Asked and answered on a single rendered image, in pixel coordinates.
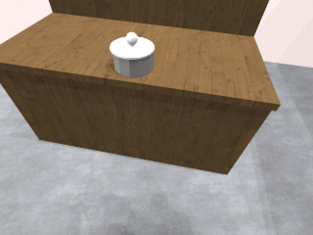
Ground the pot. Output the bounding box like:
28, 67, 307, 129
112, 52, 154, 78

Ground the lid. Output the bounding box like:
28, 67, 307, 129
110, 37, 155, 60

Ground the table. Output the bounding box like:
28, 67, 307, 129
0, 0, 281, 175

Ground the knob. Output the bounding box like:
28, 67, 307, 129
125, 32, 138, 45

